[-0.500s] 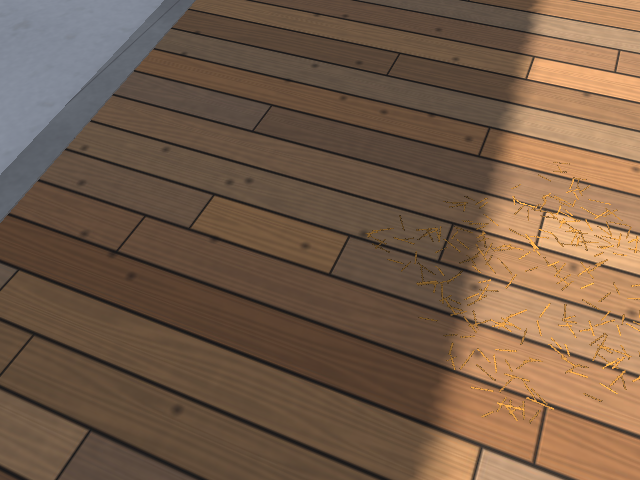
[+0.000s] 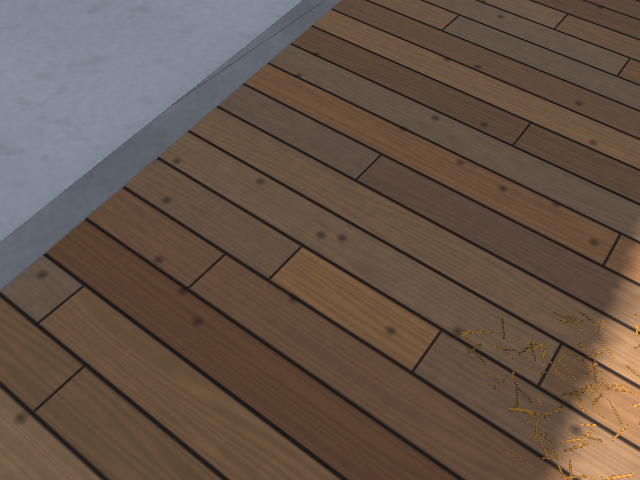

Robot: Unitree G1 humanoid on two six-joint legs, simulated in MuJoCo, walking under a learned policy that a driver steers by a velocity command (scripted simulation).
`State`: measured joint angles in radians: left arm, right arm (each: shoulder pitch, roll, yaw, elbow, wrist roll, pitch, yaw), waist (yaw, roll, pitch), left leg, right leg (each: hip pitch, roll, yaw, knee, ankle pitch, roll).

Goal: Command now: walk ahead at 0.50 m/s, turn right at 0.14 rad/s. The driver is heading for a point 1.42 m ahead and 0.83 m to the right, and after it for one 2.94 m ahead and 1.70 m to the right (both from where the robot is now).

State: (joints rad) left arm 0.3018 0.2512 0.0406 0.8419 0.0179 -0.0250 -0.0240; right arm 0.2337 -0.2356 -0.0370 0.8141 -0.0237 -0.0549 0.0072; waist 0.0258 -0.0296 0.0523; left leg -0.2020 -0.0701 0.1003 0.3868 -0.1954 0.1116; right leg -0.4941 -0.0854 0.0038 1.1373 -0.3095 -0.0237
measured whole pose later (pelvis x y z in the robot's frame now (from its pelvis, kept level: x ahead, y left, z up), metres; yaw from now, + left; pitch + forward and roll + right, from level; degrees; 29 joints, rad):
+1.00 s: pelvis +0.54 -0.10 -0.01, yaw -34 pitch +1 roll +0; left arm 0.33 0.32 0.07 0.80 0.02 -0.03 -0.02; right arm 0.16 -0.26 -0.02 0.72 -0.04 -0.06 -0.01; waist 0.04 -0.04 0.03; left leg -0.36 0.00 0.05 0.52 -0.18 0.02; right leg -0.35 0.07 0.07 1.13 -0.39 -0.07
